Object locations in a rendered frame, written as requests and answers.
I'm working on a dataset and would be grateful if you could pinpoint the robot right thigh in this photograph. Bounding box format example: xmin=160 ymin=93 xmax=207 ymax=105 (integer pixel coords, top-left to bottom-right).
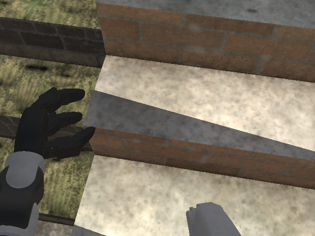
xmin=186 ymin=202 xmax=241 ymax=236

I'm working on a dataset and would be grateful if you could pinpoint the robot left hand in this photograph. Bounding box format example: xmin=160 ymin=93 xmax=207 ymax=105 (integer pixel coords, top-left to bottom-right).
xmin=12 ymin=87 xmax=95 ymax=159

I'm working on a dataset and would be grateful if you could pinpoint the robot left forearm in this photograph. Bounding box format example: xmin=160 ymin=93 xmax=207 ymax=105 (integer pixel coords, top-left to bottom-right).
xmin=0 ymin=150 xmax=45 ymax=236

